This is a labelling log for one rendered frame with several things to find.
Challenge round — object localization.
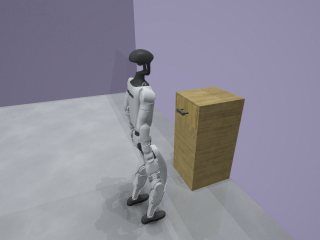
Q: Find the robot right hand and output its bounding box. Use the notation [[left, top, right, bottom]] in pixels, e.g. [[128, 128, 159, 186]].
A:
[[145, 160, 161, 182]]

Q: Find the left robot forearm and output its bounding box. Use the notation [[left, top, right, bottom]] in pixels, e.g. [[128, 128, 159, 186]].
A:
[[124, 109, 135, 131]]

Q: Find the robot right upper arm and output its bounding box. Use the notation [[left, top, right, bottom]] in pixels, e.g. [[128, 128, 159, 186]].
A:
[[136, 87, 156, 133]]

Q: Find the left robot shin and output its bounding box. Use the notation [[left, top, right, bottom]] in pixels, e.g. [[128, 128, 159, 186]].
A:
[[132, 162, 148, 200]]

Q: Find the right robot foot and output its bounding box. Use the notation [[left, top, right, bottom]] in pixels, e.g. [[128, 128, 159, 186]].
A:
[[141, 210, 166, 225]]

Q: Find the right robot forearm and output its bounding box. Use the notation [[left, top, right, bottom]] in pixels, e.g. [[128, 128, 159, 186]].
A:
[[138, 125, 155, 163]]

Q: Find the cabinet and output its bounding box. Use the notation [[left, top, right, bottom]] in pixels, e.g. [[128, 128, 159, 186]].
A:
[[173, 86, 245, 191]]

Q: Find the handle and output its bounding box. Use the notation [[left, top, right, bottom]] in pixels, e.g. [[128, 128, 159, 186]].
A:
[[176, 108, 189, 116]]

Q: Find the robot left upper arm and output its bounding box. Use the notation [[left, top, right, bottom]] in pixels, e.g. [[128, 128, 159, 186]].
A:
[[123, 77, 133, 112]]

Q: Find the drawer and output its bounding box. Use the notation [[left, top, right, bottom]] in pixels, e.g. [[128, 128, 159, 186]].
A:
[[176, 95, 198, 129]]

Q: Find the robot left hand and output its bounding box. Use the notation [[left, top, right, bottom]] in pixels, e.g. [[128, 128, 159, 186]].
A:
[[129, 130, 135, 146]]

